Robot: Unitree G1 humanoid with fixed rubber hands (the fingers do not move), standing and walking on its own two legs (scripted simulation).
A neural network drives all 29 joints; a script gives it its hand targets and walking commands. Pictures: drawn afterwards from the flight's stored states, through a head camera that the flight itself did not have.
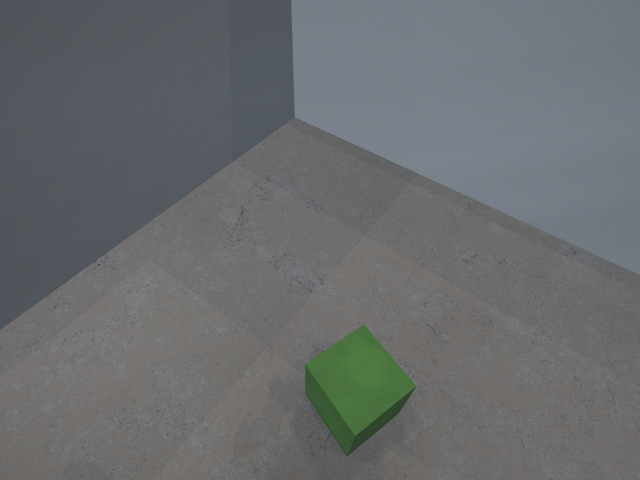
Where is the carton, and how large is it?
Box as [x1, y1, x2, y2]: [305, 325, 415, 455]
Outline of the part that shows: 364,325 362,325 305,364 305,394 346,455 397,414 415,387 412,381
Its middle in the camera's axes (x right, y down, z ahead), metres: +0.10 +0.42 +1.09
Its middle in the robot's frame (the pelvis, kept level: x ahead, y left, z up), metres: +0.44 -0.12 -0.64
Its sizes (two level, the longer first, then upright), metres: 0.210 0.200 0.250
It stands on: the floor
